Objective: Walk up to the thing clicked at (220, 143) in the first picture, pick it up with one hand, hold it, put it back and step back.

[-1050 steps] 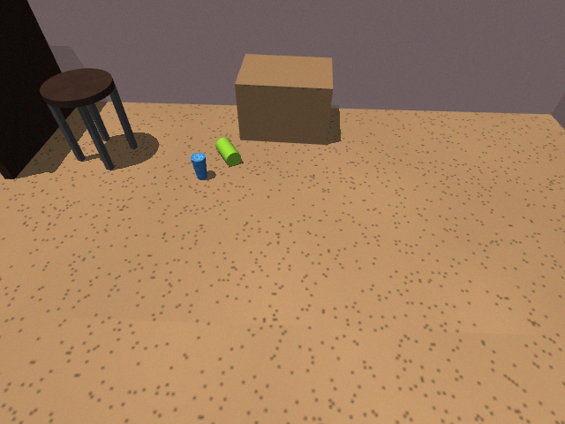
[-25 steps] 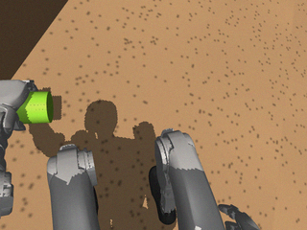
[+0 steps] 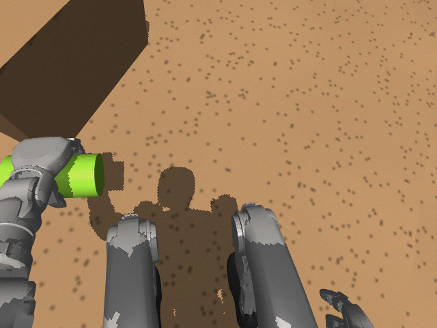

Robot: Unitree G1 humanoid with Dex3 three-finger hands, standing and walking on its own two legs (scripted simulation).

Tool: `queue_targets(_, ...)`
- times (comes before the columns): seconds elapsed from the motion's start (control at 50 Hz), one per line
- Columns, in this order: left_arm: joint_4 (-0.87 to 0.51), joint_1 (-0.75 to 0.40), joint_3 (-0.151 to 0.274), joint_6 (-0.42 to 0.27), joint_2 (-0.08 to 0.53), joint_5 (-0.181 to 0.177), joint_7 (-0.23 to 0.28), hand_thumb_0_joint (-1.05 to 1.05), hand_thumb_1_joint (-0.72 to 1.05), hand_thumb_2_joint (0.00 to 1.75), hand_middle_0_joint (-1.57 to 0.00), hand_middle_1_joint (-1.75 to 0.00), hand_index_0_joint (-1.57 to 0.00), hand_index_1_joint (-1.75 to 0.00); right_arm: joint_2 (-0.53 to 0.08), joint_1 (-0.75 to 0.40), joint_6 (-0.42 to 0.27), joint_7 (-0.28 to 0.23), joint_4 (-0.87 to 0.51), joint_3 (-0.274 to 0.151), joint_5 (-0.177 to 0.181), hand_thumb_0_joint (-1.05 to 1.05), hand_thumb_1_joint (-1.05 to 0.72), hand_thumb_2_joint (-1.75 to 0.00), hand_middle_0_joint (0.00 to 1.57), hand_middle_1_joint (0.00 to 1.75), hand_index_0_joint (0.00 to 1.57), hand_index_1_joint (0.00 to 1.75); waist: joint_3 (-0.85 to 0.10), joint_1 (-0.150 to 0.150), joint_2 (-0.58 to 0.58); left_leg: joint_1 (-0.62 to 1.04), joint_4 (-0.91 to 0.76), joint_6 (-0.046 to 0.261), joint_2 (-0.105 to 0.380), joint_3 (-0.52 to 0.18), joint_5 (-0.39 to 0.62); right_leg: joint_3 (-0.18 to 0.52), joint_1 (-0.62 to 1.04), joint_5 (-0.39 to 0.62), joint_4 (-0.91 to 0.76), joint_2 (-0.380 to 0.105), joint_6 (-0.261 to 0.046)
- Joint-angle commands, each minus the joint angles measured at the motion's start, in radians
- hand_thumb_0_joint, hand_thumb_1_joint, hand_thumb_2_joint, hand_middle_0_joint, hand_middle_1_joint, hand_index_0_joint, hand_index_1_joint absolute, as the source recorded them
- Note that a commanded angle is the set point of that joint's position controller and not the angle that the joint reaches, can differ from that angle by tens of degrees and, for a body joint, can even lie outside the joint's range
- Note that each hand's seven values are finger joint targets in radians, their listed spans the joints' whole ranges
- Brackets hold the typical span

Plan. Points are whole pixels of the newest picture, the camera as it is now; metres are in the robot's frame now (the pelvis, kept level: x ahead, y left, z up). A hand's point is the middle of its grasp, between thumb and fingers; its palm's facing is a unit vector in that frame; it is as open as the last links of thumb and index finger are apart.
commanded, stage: lift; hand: left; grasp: from above
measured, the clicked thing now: (57, 176) +0.41 +0.28 -0.15
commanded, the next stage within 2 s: hold in 1.18 s
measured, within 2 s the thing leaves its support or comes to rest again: neither
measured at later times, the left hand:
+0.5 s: hand out of the picture +0.35 +0.26 +0.08, palm faces -0.48 -0.11 -0.87, open 11.2 cm
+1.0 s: hand out of the picture +0.36 +0.24 +0.21, palm faces -0.44 -0.10 -0.89, open 11.2 cm
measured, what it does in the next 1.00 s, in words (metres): rises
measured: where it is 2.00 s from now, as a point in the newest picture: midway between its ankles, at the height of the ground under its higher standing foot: (198, 312)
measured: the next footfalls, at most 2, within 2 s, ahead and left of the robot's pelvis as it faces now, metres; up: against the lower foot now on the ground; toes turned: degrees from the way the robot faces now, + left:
none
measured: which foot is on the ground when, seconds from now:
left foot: down 0.00-1.00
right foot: down 0.00-1.00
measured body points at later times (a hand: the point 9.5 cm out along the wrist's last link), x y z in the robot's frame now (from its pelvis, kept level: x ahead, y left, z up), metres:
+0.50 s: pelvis +0.02 +0.00 +0.17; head +0.14 +0.03 +0.60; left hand +0.37 +0.27 +0.13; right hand +0.15 -0.26 +0.06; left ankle +0.09 +0.12 -0.38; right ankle +0.10 -0.14 -0.38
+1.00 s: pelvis +0.06 +0.00 +0.29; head +0.12 +0.01 +0.74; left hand +0.38 +0.25 +0.26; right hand +0.16 -0.26 +0.17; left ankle +0.09 +0.12 -0.38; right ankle +0.10 -0.14 -0.38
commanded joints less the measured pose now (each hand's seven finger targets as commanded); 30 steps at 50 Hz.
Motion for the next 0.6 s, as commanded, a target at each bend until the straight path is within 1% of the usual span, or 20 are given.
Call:
queue_targets(0.0, -0.379, -0.327, 0.109, -0.001, 0.313, -0.033, 0.058, 0.00, 0.76, 1.02, -1.17, -0.68, -1.14, -0.72, -0.217, 0.130, -0.010, -0.033, -0.087, -0.102, 0.014, 0.00, -0.91, -0.91, 0.20, 0.30, 0.20, 0.30, -0.699, 0.026, 0.246, 0.645, -0.365, 0.027, -0.010, 0.046, 0.072, -0.058, 0.355, 0.148, -0.297, 0.025, -0.087)
queue_targets(0.02, -0.382, -0.294, 0.119, 0.007, 0.313, -0.036, 0.059, 0.00, 0.77, 1.03, -1.18, -0.67, -1.15, -0.71, -0.217, 0.130, -0.007, -0.037, -0.088, -0.106, 0.015, 0.00, -0.91, -0.91, 0.20, 0.30, 0.20, 0.30, -0.682, 0.029, 0.234, 0.656, -0.380, 0.028, -0.011, 0.052, 0.062, -0.052, 0.364, 0.140, -0.324, 0.021, -0.083)
queue_targets(0.06, -0.438, -0.307, 0.105, 0.021, 0.292, -0.049, 0.057, 0.00, 0.77, 1.05, -1.19, -0.66, -1.15, -0.71, -0.208, 0.120, -0.005, -0.046, -0.094, -0.106, 0.019, 0.00, -0.91, -0.91, 0.20, 0.30, 0.20, 0.30, -0.686, 0.019, 0.236, 0.701, -0.411, 0.027, -0.006, 0.052, 0.055, -0.046, 0.399, 0.137, -0.360, 0.022, -0.081)
queue_targets(0.1, -0.459, -0.269, 0.109, 0.044, 0.299, -0.048, 0.058, 0.00, 0.77, 1.06, -1.19, -0.67, -1.15, -0.72, -0.200, 0.115, -0.002, -0.057, -0.101, -0.106, 0.024, 0.00, -0.91, -0.90, 0.20, 0.30, 0.20, 0.30, -0.693, 0.027, 0.242, 0.747, -0.445, 0.025, -0.006, 0.054, 0.068, -0.042, 0.441, 0.143, -0.392, 0.022, -0.081)
queue_targets(0.14, -0.482, -0.243, 0.084, 0.065, 0.266, -0.050, 0.053, 0.00, 0.75, 1.08, -1.18, -0.66, -1.13, -0.71, -0.194, 0.102, 0.002, -0.068, -0.101, -0.103, 0.029, 0.00, -0.90, -0.90, 0.20, 0.30, 0.20, 0.30, -0.667, 0.030, 0.253, 0.792, -0.497, 0.023, -0.001, 0.049, 0.055, -0.043, 0.472, 0.137, -0.426, 0.025, -0.079)
queue_targets(0.16, -0.487, -0.229, 0.097, 0.077, 0.272, -0.053, 0.051, 0.00, 0.76, 1.08, -1.18, -0.66, -1.14, -0.71, -0.196, 0.107, 0.005, -0.073, -0.100, -0.106, 0.030, 0.00, -0.90, -0.90, 0.20, 0.30, 0.20, 0.30, -0.676, 0.037, 0.237, 0.824, -0.515, 0.023, -0.002, 0.049, 0.078, -0.041, 0.498, 0.151, -0.449, 0.024, -0.077)
queue_targets(0.2, -0.492, -0.194, 0.064, 0.100, 0.214, -0.064, 0.038, 0.00, 0.76, 1.08, -1.18, -0.67, -1.13, -0.71, -0.190, 0.096, 0.006, -0.082, -0.097, -0.105, 0.036, 0.00, -0.90, -0.90, 0.20, 0.30, 0.20, 0.30, -0.648, 0.031, 0.242, 0.867, -0.570, 0.021, 0.001, 0.037, 0.089, -0.044, 0.525, 0.161, -0.479, 0.022, -0.076)
queue_targets(0.26, -0.495, -0.119, 0.060, 0.129, 0.204, -0.070, 0.018, 0.00, 0.74, 1.07, -1.18, -0.65, -1.12, -0.70, -0.183, 0.083, 0.010, -0.097, -0.095, -0.101, 0.045, 0.00, -0.90, -0.90, 0.20, 0.30, 0.20, 0.30, -0.606, 0.044, 0.220, 0.928, -0.642, 0.023, 0.002, 0.038, 0.109, -0.039, 0.604, 0.170, -0.554, 0.024, -0.074)
queue_targets(0.28, -0.484, -0.089, 0.072, 0.137, 0.216, -0.071, 0.012, 0.00, 0.76, 1.06, -1.18, -0.65, -1.13, -0.70, -0.180, 0.074, 0.012, -0.101, -0.101, -0.097, 0.048, 0.00, -0.90, -0.90, 0.20, 0.30, 0.20, 0.30, -0.590, 0.056, 0.198, 0.939, -0.667, 0.024, 0.002, 0.042, 0.104, -0.037, 0.646, 0.166, -0.582, 0.025, -0.072)
queue_targets(0.3, -0.499, -0.070, 0.044, 0.142, 0.177, -0.078, 0.001, 0.00, 0.78, 1.06, -1.19, -0.66, -1.14, -0.71, -0.170, 0.066, 0.012, -0.106, -0.104, -0.095, 0.052, 0.00, -0.90, -0.90, 0.20, 0.30, 0.20, 0.30, -0.567, 0.049, 0.188, 0.944, -0.691, 0.026, 0.000, 0.050, 0.093, -0.032, 0.676, 0.161, -0.616, 0.026, -0.071)
queue_targets(0.32, -0.510, -0.050, 0.040, 0.147, 0.165, -0.083, -0.007, 0.00, 0.78, 1.08, -1.20, -0.65, -1.15, -0.70, -0.164, 0.059, 0.012, -0.112, -0.105, -0.093, 0.056, 0.00, -0.90, -0.90, 0.20, 0.30, 0.20, 0.30, -0.546, 0.051, 0.178, 0.959, -0.713, 0.027, -0.002, 0.056, 0.091, -0.028, 0.705, 0.158, -0.646, 0.026, -0.071)
queue_targets(0.36, -0.529, -0.032, 0.045, 0.148, 0.172, -0.092, -0.023, 0.00, 0.79, 1.05, -1.21, -0.63, -1.15, -0.69, -0.162, 0.050, 0.010, -0.123, -0.104, -0.089, 0.062, 0.00, -0.90, -0.90, 0.20, 0.30, 0.20, 0.30, -0.512, 0.059, 0.173, 1.004, -0.779, 0.023, 0.003, 0.045, 0.067, -0.026, 0.755, 0.146, -0.688, 0.027, -0.070)
queue_targets(0.38, -0.527, 0.014, 0.043, 0.146, 0.159, -0.094, -0.034, 0.00, 0.79, 1.05, -1.21, -0.63, -1.16, -0.69, -0.163, 0.043, 0.007, -0.129, -0.102, -0.091, 0.064, 0.00, -0.90, -0.90, 0.20, 0.30, 0.20, 0.30, -0.491, 0.060, 0.168, 1.027, -0.807, 0.022, 0.006, 0.041, 0.066, -0.025, 0.772, 0.145, -0.707, 0.028, -0.070)
queue_targets(0.42, -0.544, 0.018, 0.025, 0.134, 0.134, -0.098, -0.052, 0.00, 0.78, 1.04, -1.20, -0.64, -1.15, -0.69, -0.150, 0.044, -0.001, -0.141, -0.098, -0.084, 0.069, 0.00, -0.90, -0.90, 0.20, 0.30, 0.20, 0.30, -0.447, 0.049, 0.146, 1.057, -0.849, 0.021, 0.007, 0.039, 0.078, -0.020, 0.814, 0.154, -0.752, 0.029, -0.069)
queue_targets(0.44, -0.540, 0.022, 0.031, 0.126, 0.140, -0.096, -0.053, 0.00, 0.78, 1.02, -1.20, -0.63, -1.15, -0.68, -0.147, 0.044, -0.005, -0.146, -0.095, -0.082, 0.070, 0.00, -0.90, -0.90, 0.20, 0.30, 0.20, 0.30, -0.431, 0.055, 0.127, 1.074, -0.864, 0.023, 0.007, 0.042, 0.088, -0.016, 0.838, 0.161, -0.779, 0.028, -0.069)
queue_targets(0.46, -0.533, 0.031, 0.031, 0.118, 0.141, -0.097, -0.050, 0.00, 0.78, 1.01, -1.20, -0.63, -1.15, -0.68, -0.141, 0.041, -0.011, -0.151, -0.097, -0.080, 0.073, 0.00, -0.90, -0.90, 0.20, 0.30, 0.20, 0.30, -0.407, 0.056, 0.116, 1.084, -0.885, 0.026, 0.003, 0.052, 0.084, -0.011, 0.872, 0.155, -0.812, 0.031, -0.069)
queue_targets(0.5, -0.532, 0.045, 0.019, 0.101, 0.104, -0.102, -0.048, 0.00, 0.77, 1.01, -1.19, -0.63, -1.14, -0.69, -0.132, 0.052, -0.022, -0.158, -0.087, -0.077, 0.070, 0.00, -0.91, -0.91, 0.20, 0.30, 0.20, 0.30, -0.388, 0.053, 0.101, 1.124, -0.912, 0.024, 0.002, 0.058, 0.123, -0.002, 0.911, 0.184, -0.857, 0.026, -0.069)
queue_targets(0.54, -0.509, 0.055, 0.031, 0.084, 0.106, -0.097, -0.034, 0.00, 0.76, 1.00, -1.17, -0.65, -1.13, -0.70, -0.132, 0.056, -0.032, -0.162, -0.079, -0.081, 0.069, 0.00, -0.91, -0.90, 0.20, 0.30, 0.20, 0.30, -0.384, 0.059, 0.090, 1.174, -0.949, 0.022, 0.003, 0.057, 0.153, 0.001, 0.959, 0.203, -0.895, 0.026, -0.070)
queue_targets(0.56, -0.510, 0.044, -0.003, 0.077, 0.073, -0.089, -0.029, 0.00, 0.75, 0.98, -1.15, -0.66, -1.12, -0.70, -0.125, 0.064, -0.036, -0.162, -0.072, -0.079, 0.068, 0.00, -0.91, -0.91, 0.20, 0.30, 0.20, 0.30, -0.376, 0.050, 0.092, 1.194, -0.956, 0.021, -0.001, 0.065, 0.188, 0.005, 0.974, 0.231, -0.917, 0.026, -0.071)
queue_targets(0.58, -0.505, 0.031, 0.020, 0.070, 0.100, -0.082, -0.015, 0.00, 0.73, 0.99, -1.14, -0.67, -1.10, -0.72, -0.127, 0.070, -0.041, -0.162, -0.069, -0.083, 0.069, 0.00, -0.91, -0.91, 0.20, 0.30, 0.20, 0.30, -0.384, 0.059, 0.084, 1.214, -0.967, 0.023, -0.004, 0.072, 0.203, 0.009, 1.008, 0.243, -0.940, 0.026, -0.071)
